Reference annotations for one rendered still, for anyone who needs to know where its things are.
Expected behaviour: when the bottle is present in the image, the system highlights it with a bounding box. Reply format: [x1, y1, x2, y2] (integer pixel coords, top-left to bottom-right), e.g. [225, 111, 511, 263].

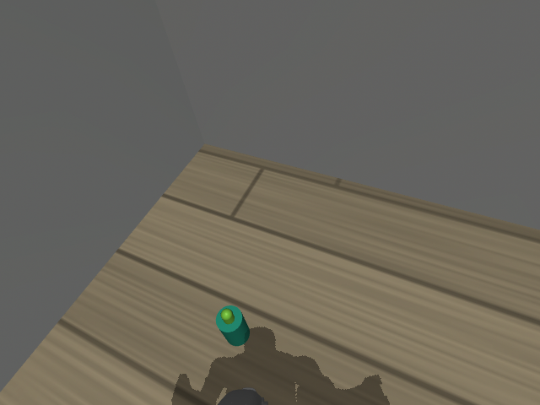
[216, 305, 250, 346]

